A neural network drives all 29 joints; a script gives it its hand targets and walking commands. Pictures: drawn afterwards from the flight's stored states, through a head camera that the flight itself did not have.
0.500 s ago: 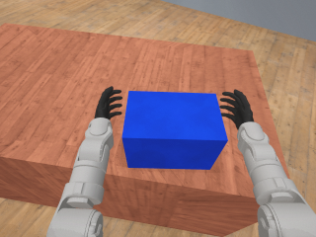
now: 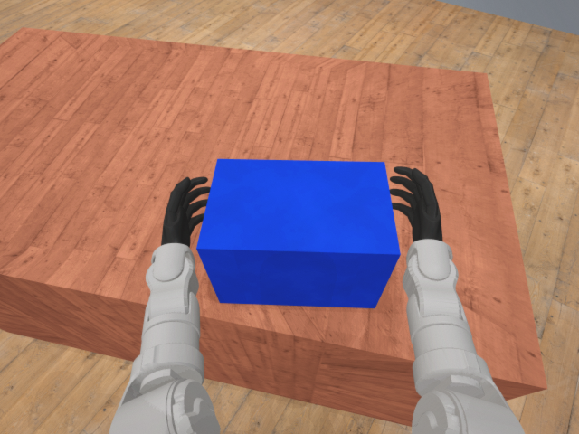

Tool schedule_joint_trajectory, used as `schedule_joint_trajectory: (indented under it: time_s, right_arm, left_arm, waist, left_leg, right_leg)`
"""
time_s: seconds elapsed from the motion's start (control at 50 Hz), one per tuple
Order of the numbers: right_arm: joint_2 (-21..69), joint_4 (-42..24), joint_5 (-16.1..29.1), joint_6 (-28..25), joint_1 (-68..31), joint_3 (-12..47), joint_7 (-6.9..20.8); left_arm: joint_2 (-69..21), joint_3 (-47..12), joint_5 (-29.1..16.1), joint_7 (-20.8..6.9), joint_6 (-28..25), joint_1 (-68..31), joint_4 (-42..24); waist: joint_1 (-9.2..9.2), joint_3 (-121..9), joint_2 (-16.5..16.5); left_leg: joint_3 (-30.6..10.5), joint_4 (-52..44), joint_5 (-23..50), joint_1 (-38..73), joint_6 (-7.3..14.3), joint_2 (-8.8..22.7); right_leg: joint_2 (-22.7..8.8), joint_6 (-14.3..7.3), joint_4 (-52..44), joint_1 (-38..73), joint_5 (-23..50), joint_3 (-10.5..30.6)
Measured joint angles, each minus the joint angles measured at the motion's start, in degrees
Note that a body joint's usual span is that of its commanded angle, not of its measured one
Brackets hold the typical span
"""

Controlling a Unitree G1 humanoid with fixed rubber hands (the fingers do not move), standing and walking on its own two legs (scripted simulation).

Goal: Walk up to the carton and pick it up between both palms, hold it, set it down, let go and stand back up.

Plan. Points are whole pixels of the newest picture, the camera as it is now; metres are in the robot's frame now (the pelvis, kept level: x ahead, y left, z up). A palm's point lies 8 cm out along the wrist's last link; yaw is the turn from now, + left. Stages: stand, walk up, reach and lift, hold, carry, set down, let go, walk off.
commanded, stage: set down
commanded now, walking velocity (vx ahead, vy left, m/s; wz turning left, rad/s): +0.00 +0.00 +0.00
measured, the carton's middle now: (298, 235) +0.41 +0.02 -0.01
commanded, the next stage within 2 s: none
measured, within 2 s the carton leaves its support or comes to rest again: neither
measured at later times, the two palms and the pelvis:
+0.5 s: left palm (169, 233) +0.39 +0.21 +0.03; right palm (419, 248) +0.37 -0.16 +0.02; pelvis +0.00 +0.02 -0.01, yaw -3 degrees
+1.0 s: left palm (171, 248) +0.39 +0.21 +0.00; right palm (432, 253) +0.37 -0.18 +0.02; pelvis +0.00 +0.04 -0.02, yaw -3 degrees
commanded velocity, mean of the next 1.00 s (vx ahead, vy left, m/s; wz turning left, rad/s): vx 0.00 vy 0.00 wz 0.00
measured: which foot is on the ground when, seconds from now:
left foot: down 0.00-1.00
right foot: down 0.00-1.00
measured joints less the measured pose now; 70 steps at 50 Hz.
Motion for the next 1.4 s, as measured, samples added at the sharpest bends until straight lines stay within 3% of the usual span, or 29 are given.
schedule_joint_trajectory:
  time_s: [0.24,0.3,0.38,0.48,0.62,0.72,0.94,1.04,1.22,1.3,1.4]
  right_arm:
    - [0.05,1.62,1.67,-2.05,-0.57,1.22,-1.50]
    - [-4.03,5.63,6.29,-1.37,0.39,8.58,-2.76]
    - [-10.01,10.24,16.09,1.48,1.24,20.66,-5.68]
    - [-13.26,10.63,22.60,0.33,1.49,26.30,-7.13]
    - [-17.03,15.10,27.22,-0.74,-1.22,28.14,-3.30]
    - [-20.09,19.49,31.04,-2.80,-2.75,29.75,-0.08]
    - [-23.34,17.65,36.03,-6.54,1.07,31.25,4.46]
    - [-23.72,11.95,37.41,-7.12,2.02,31.28,4.20]
    - [-28.59,7.53,38.25,0.08,-0.83,30.63,3.30]
    - [-30.35,7.91,38.69,6.50,-3.79,30.65,2.32]
    - [-30.47,10.87,40.00,11.75,-7.88,31.97,1.38]
  left_arm:
    - [1.95,-1.26,-1.60,0.28,-2.21,-0.45,1.52]
    - [5.38,-8.91,-8.26,2.17,0.11,3.33,0.92]
    - [10.08,-17.64,-17.55,4.21,2.50,4.72,3.22]
    - [13.65,-23.37,-24.63,5.58,-0.60,1.29,9.24]
    - [16.86,-29.70,-32.17,6.89,-2.08,-0.67,13.52]
    - [17.82,-32.16,-34.42,7.13,-2.79,0.01,14.13]
    - [16.43,-34.69,-35.06,10.27,-1.66,5.11,4.35]
    - [16.37,-36.82,-35.12,12.63,3.41,7.00,-5.98]
    - [20.34,-37.94,-35.48,17.72,22.86,5.57,-22.50]
    - [23.20,-36.79,-37.25,17.57,29.49,2.11,-20.39]
    - [25.09,-36.69,-39.09,16.73,32.74,-3.20,-14.42]
  waist:
    - [-0.14,-1.23,-1.50]
    - [-0.29,-5.89,-1.30]
    - [-0.06,-8.45,-0.41]
    - [0.67,-7.78,-0.05]
    - [0.59,-8.30,0.09]
    - [0.17,-8.00,0.24]
    - [-0.06,-4.78,-1.13]
    - [-0.71,-4.02,-1.85]
    - [-0.07,-5.58,-2.30]
    - [-0.11,-7.39,-2.55]
    - [0.40,-7.55,-2.54]
  left_leg:
    - [0.27,-0.16,0.50,-2.47,-0.35,0.20]
    - [1.41,-1.75,1.37,-4.71,-0.14,-0.11]
    - [2.58,-0.53,0.88,-6.90,0.48,-0.63]
    - [3.60,3.74,-1.15,-9.15,1.20,-1.25]
    - [4.32,9.78,-4.25,-12.77,1.82,-1.38]
    - [4.27,13.39,-6.44,-13.55,2.23,-1.25]
    - [3.48,16.31,-8.03,-13.61,2.57,-1.27]
    - [2.88,18.54,-8.47,-16.18,2.51,-1.41]
    - [3.10,22.32,-9.42,-19.75,2.32,-1.20]
    - [3.07,21.23,-8.81,-18.47,2.22,-1.17]
    - [2.77,19.15,-7.54,-14.84,1.84,-0.96]
  right_leg:
    - [0.14,-0.41,1.02,-3.17,0.01,0.26]
    - [-0.19,-0.11,1.12,-6.59,0.38,1.39]
    - [-0.74,0.48,2.92,-9.40,-0.05,2.55]
    - [-1.43,1.26,6.91,-11.81,-1.61,3.62]
    - [-1.66,2.07,10.43,-14.47,-3.11,4.37]
    - [-1.60,2.57,12.22,-14.39,-4.34,4.34]
    - [-1.65,2.89,13.78,-13.51,-5.47,3.59]
    - [-1.86,2.90,16.34,-16.01,-6.33,3.01]
    - [-1.76,2.85,20.90,-20.09,-7.58,3.30]
    - [-1.71,2.66,20.27,-19.01,-7.17,3.30]
    - [-1.43,2.19,17.98,-15.21,-5.91,2.99]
